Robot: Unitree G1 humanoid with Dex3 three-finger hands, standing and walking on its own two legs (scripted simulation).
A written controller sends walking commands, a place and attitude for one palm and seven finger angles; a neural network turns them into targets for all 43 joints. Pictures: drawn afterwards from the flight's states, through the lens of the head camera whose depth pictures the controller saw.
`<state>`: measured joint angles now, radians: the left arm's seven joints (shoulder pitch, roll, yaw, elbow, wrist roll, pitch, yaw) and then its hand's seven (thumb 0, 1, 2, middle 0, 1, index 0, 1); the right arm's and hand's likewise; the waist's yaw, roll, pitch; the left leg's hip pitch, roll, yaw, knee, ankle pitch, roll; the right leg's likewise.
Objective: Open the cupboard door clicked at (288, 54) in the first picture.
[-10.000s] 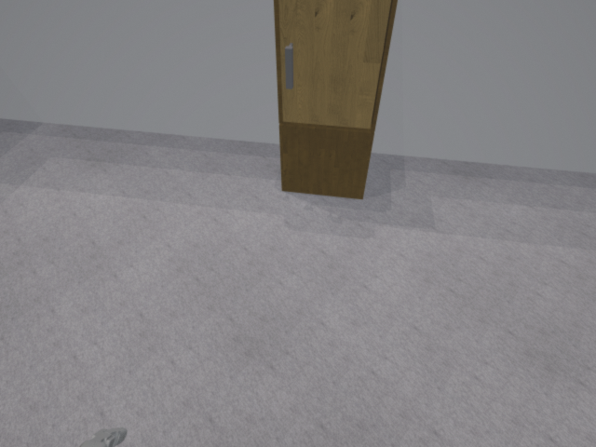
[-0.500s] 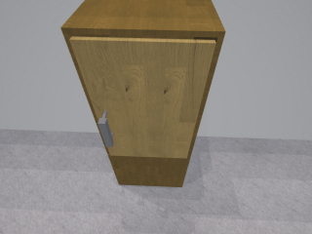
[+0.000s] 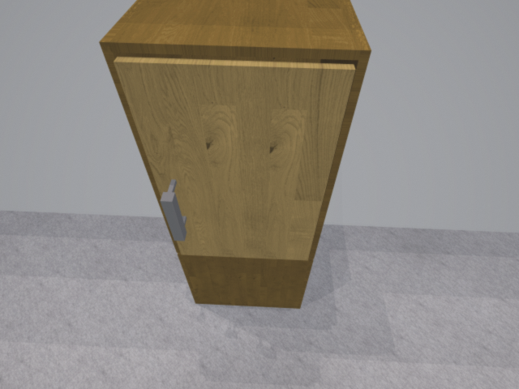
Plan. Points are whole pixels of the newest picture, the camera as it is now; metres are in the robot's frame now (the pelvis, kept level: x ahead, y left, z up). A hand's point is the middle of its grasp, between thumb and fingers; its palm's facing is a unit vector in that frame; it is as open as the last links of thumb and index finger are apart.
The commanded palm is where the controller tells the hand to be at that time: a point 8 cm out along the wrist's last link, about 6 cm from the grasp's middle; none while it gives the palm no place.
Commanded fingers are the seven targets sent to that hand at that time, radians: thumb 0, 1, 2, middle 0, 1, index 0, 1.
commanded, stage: look again from close up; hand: left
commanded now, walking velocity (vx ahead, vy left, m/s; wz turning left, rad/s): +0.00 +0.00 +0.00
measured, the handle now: (176, 210) +0.50 +0.23 -0.10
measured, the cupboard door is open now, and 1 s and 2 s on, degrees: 0 0 0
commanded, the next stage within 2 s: raise the hand with hooked fingers in 0.14 s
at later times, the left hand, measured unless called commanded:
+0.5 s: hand (134, 328) +0.21 +0.21 -0.01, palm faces +0.17 -0.98 -0.01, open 7.8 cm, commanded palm +0.11 +0.25 -0.08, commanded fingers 0.00 0.57 0.76 -0.22 -0.51 -0.22 -0.51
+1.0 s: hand (127, 367) +0.17 +0.23 -0.09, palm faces -0.09 -1.00 -0.01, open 10.6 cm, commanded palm +0.13 +0.30 -0.08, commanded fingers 0.00 -0.01 0.51 -0.27 -0.88 -0.27 -0.88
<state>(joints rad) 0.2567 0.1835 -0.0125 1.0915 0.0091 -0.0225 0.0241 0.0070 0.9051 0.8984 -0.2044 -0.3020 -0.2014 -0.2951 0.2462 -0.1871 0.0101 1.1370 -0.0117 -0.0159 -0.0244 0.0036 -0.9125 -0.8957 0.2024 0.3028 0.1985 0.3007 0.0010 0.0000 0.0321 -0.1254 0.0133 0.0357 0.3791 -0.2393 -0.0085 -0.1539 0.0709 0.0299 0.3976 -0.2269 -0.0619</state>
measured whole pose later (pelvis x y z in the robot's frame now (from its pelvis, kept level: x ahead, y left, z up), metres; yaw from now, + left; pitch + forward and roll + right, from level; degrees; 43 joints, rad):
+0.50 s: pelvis -0.03 +0.01 -0.04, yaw +3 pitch +8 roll +1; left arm 0.22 0.17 0.13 0.33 -0.24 -0.47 -0.13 0.01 0.78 0.85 -0.21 -0.38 -0.21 -0.37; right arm 0.20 -0.26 -0.03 0.70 0.00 -0.25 -0.03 0.01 -0.91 -0.90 0.20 0.30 0.20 0.30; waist -0.03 0.00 -0.10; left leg -0.55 -0.03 0.01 0.79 -0.37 0.01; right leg -0.57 0.02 -0.01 0.82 -0.38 -0.04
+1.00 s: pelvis -0.07 +0.03 -0.12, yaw +4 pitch +18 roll -3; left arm 0.23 0.28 0.16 0.07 -0.28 -0.27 -0.39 0.01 0.21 0.61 -0.25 -0.74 -0.25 -0.74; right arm 0.20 -0.18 0.07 0.53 0.03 -0.16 -0.04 0.01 -0.91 -0.90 0.21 0.30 0.21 0.30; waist 0.00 0.04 -0.14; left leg -1.07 -0.02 -0.03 1.29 -0.53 0.04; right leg -1.03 0.03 -0.08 1.23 -0.51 -0.02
